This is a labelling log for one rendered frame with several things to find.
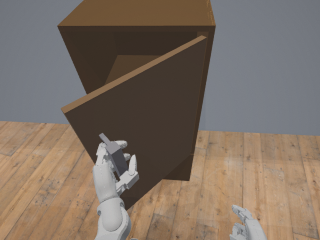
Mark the robot left hand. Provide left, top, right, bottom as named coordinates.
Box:
left=92, top=140, right=139, bottom=204

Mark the cupboard door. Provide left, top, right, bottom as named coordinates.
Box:
left=60, top=35, right=207, bottom=211

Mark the handle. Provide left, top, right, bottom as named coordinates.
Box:
left=99, top=133, right=129, bottom=177

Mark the robot right hand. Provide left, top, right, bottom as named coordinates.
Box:
left=229, top=204, right=268, bottom=240

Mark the robot left forearm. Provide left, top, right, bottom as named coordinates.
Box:
left=94, top=197, right=132, bottom=240

